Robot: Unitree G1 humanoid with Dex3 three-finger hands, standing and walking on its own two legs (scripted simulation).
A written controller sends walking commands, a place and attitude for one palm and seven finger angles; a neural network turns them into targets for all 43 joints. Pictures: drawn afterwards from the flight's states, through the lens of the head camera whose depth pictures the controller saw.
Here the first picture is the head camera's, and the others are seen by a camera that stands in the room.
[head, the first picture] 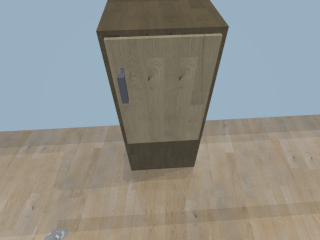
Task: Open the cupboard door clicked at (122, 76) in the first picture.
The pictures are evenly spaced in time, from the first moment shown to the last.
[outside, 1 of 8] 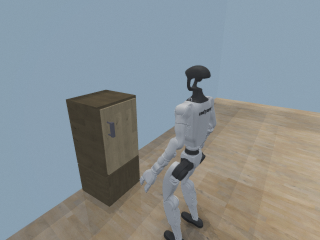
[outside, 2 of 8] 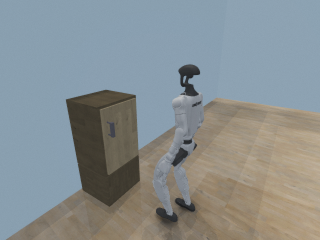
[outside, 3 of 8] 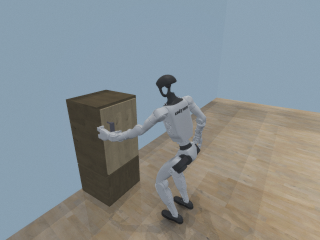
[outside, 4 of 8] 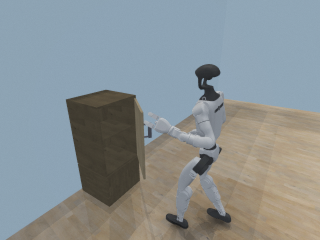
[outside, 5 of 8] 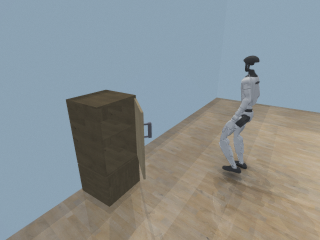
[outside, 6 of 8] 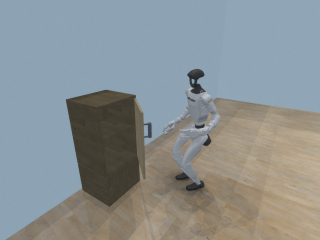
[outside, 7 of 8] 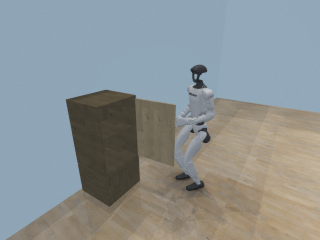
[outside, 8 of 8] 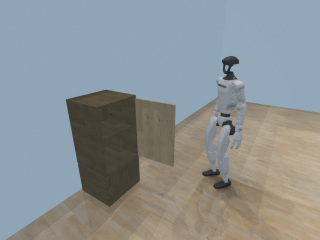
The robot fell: no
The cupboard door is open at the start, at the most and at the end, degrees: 0 95 94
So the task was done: yes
